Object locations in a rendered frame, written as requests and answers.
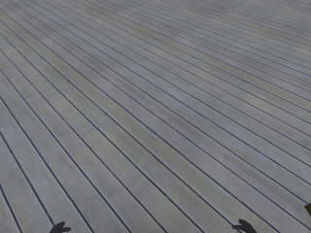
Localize robot right hand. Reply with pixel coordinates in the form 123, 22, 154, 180
231, 218, 258, 233

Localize robot left hand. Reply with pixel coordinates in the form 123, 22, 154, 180
50, 221, 71, 233

